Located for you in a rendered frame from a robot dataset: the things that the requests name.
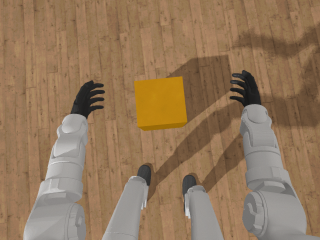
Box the left robot forearm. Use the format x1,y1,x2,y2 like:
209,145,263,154
23,114,88,240

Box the robot right upper arm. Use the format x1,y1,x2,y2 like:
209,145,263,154
242,190,320,240

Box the left robot hand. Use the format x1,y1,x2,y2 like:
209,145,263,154
70,80,105,119

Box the right robot hand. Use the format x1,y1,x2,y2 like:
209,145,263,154
229,70,262,107

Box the right robot forearm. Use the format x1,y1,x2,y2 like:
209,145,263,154
239,104,307,233

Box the robot left upper arm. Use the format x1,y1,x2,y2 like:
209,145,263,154
25,202,86,240

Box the carton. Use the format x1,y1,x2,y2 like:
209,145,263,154
134,76,188,131

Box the robot right shin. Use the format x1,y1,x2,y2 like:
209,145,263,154
187,185,210,199

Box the robot right thigh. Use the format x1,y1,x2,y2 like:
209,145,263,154
184,190,224,240

